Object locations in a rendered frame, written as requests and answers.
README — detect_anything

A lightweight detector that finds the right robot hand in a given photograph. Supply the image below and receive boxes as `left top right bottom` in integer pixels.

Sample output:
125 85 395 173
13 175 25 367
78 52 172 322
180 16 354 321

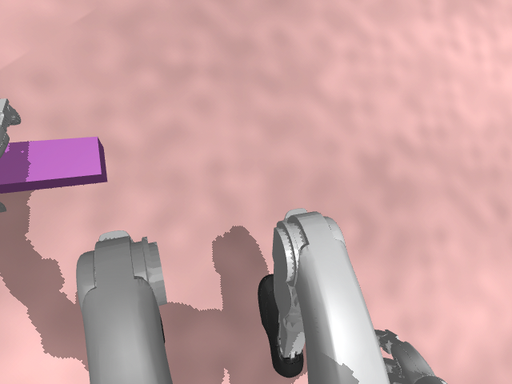
374 330 436 384

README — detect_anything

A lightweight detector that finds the left robot hand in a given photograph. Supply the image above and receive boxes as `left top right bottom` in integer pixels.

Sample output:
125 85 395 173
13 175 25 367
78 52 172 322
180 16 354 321
0 98 21 213

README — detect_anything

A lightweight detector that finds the carton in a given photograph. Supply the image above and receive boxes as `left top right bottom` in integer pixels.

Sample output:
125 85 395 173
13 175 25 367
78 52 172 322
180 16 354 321
0 137 107 194

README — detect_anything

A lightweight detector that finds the right robot foot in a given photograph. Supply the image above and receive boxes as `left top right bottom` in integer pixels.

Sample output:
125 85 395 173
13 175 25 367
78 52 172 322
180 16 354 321
258 274 303 378

